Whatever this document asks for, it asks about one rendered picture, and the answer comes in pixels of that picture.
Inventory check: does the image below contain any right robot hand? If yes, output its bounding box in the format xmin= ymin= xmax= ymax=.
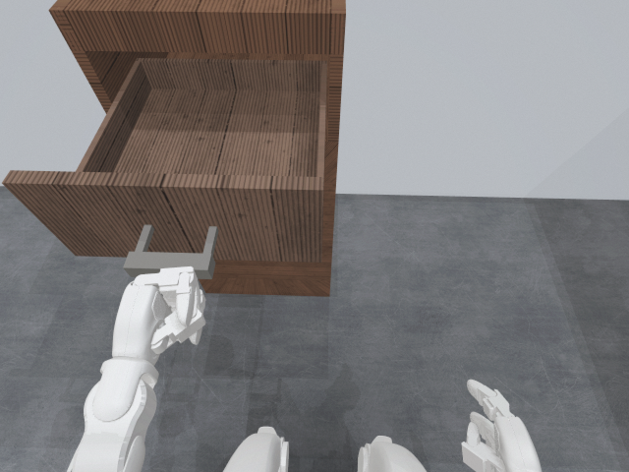
xmin=462 ymin=380 xmax=542 ymax=472

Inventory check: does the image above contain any left robot hand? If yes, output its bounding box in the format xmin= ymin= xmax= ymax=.
xmin=112 ymin=266 xmax=206 ymax=366

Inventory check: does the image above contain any cabinet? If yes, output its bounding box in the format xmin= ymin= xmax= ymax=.
xmin=48 ymin=0 xmax=346 ymax=297

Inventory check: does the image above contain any left robot shin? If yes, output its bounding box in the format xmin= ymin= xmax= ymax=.
xmin=257 ymin=427 xmax=277 ymax=435

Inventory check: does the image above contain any right robot thigh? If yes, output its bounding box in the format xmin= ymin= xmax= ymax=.
xmin=358 ymin=442 xmax=427 ymax=472

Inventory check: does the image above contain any drawer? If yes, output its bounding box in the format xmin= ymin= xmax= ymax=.
xmin=2 ymin=58 xmax=327 ymax=263

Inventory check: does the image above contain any handle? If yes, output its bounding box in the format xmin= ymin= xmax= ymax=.
xmin=123 ymin=224 xmax=218 ymax=279

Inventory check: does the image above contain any robot left forearm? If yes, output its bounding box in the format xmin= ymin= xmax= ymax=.
xmin=67 ymin=357 xmax=159 ymax=472

